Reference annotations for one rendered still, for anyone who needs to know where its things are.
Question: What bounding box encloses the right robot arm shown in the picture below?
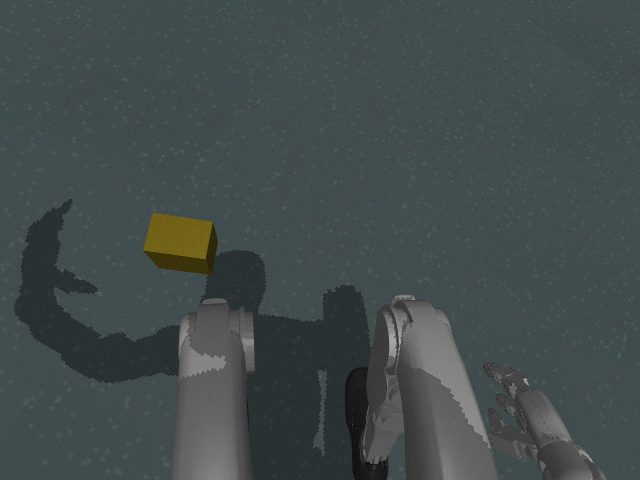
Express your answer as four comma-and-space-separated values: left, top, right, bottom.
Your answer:
537, 441, 606, 480

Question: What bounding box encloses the right robot foot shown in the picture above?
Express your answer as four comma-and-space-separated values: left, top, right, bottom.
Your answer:
345, 367, 388, 480

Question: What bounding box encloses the carton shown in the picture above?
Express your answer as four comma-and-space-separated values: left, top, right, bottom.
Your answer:
143, 213, 218, 275

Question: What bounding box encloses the right robot hand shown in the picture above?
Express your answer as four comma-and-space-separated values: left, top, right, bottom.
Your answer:
483, 362, 573, 462

